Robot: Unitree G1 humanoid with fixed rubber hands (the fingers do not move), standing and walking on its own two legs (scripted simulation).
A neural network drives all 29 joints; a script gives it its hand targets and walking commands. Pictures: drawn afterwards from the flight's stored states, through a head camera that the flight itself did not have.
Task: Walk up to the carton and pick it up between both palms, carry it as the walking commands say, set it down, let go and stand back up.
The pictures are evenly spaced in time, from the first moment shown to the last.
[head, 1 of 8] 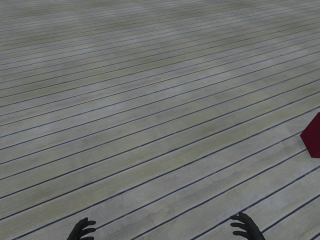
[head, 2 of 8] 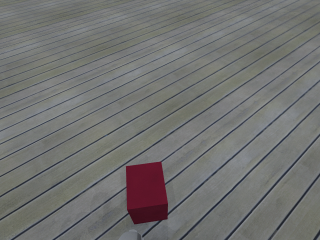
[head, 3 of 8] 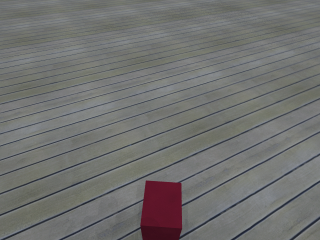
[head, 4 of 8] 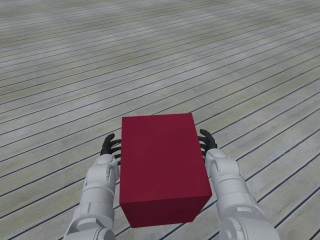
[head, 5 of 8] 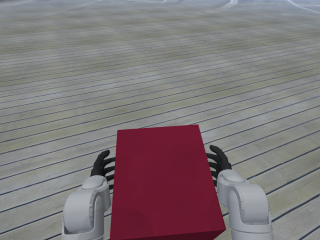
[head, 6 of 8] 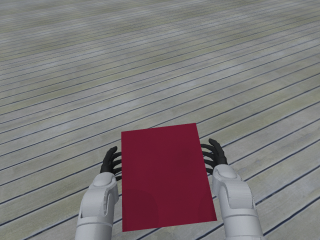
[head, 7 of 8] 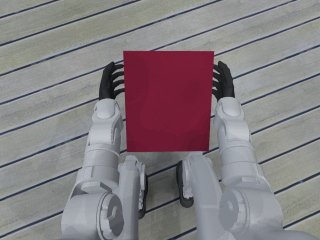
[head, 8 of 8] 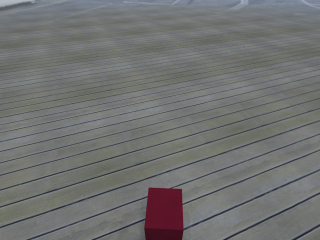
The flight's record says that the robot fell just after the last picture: no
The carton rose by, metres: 0.68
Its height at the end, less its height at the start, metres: +0.00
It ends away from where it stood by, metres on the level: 6.20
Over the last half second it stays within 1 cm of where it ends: yes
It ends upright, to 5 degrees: yes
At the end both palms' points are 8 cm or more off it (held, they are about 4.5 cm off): yes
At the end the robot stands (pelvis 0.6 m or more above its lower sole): yes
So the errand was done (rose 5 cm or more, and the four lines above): yes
